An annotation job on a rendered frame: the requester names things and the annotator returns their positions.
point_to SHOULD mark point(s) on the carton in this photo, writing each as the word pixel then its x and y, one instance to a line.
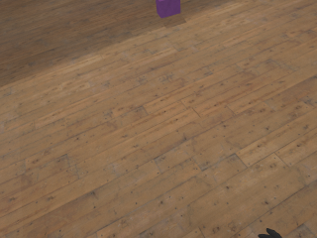
pixel 166 8

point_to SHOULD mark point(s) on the robot right hand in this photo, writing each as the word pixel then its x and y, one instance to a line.
pixel 272 234

